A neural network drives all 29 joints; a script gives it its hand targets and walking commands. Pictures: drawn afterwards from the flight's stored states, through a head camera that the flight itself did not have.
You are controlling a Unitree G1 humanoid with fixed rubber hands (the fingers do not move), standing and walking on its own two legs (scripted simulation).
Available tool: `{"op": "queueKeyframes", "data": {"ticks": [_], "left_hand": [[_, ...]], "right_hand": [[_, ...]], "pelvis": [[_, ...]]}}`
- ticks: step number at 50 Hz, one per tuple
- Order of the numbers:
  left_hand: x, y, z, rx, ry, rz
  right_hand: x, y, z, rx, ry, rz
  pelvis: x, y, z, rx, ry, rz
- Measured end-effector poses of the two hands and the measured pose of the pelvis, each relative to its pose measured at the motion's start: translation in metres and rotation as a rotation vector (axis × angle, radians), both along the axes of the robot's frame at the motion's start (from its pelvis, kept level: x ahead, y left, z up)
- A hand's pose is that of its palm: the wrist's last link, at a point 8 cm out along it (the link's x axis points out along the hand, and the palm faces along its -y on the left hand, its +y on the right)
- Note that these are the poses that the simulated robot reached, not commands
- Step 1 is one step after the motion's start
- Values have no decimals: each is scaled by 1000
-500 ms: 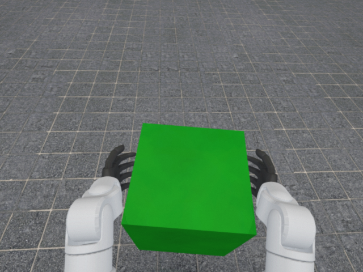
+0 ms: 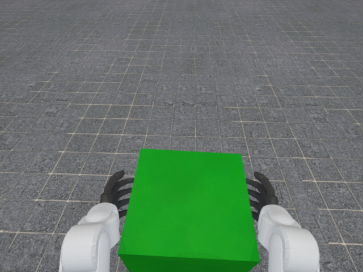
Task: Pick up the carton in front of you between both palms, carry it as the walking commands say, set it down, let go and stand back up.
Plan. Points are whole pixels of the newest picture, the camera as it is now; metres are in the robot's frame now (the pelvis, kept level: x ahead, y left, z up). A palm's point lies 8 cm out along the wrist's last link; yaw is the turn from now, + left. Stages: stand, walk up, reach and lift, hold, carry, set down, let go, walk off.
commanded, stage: carry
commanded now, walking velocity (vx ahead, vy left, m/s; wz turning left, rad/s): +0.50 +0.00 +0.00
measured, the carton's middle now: (186, 222) +0.24 +0.00 +0.00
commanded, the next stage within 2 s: none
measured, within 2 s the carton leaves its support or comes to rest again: neither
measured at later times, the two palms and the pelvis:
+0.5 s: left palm (131, 105) +0.56 +0.18 +0.08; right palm (232, 110) +0.54 -0.12 +0.08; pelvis +0.32 +0.05 +0.00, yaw -3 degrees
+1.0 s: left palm (161, 59) +0.87 +0.13 +0.08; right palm (235, 61) +0.88 -0.17 +0.07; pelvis +0.64 -0.02 +0.00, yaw +0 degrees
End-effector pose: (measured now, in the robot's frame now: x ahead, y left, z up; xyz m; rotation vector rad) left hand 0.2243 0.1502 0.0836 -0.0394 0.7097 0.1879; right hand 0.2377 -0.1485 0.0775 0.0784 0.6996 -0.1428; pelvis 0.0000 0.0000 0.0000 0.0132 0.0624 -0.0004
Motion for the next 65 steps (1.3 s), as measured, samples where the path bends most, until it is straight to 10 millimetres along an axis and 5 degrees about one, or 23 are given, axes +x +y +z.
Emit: {"op": "queueKeyframes", "data": {"ticks": [10,17,25,35,41,44,54,60,65], "left_hand": [[129,4,21,-6,-93,-34],[240,31,-9,-49,-91,-47],[336,33,-8,-60,6,-102],[459,21,17,-48,-99,-65],[550,-6,1,-8,-113,-39],[588,-16,-11,11,-40,-27],[688,-24,8,21,-11,-2],[757,-17,16,-5,-94,-42],[809,-4,3,-52,-102,-46]], "right_hand": [[118,3,23,-6,-93,-36],[224,30,4,-47,-90,-51],[302,33,7,-57,8,-109],[436,20,29,-45,-97,-74],[536,-8,3,-6,-112,-46],[580,-17,-13,10,-38,-31],[685,-25,1,11,-9,-8],[742,-18,17,-3,-92,-43],[791,-4,17,-57,-100,-41]], "pelvis": [[127,11,2,2,2,-15],[234,39,-26,7,-11,-42],[319,52,0,-30,5,-58],[451,32,2,-28,5,-40],[548,1,-26,-16,-15,-14],[582,-11,-24,-21,-9,0],[683,-22,8,27,5,-7],[749,-8,-1,-3,-15,-18],[798,3,-14,6,-21,-37]]}}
